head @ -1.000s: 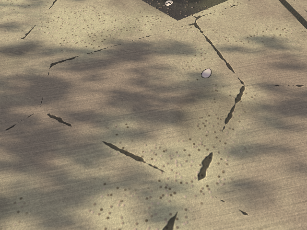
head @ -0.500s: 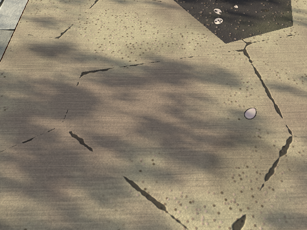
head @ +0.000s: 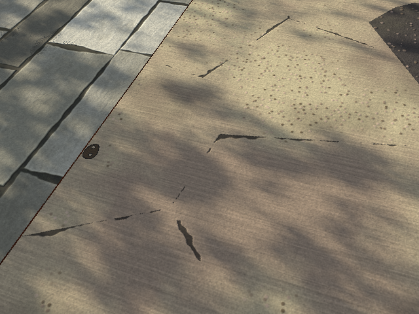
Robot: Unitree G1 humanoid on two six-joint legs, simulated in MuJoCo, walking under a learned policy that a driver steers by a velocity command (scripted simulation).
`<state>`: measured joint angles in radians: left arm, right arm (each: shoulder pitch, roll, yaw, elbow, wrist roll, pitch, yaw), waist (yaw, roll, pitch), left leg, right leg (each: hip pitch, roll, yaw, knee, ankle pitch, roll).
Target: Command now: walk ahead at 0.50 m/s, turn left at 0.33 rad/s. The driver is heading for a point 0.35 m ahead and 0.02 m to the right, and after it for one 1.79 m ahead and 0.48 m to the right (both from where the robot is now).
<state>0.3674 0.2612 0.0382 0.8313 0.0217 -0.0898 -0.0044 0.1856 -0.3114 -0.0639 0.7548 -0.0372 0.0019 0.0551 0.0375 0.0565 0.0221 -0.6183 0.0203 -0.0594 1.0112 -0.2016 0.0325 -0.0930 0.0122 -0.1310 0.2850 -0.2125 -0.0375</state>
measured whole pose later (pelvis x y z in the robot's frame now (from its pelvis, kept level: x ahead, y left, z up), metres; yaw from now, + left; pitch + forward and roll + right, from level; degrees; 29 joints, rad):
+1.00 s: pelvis +0.51 -0.03 -0.01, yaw -21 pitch +0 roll +0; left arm 0.32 0.27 0.07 0.88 0.00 -0.03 -0.01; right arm 0.16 -0.26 -0.04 0.78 -0.05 -0.04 0.01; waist 0.02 0.02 0.05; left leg -0.59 0.12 -0.04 1.06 -0.27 -0.04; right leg -0.17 0.15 0.02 0.35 -0.18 -0.14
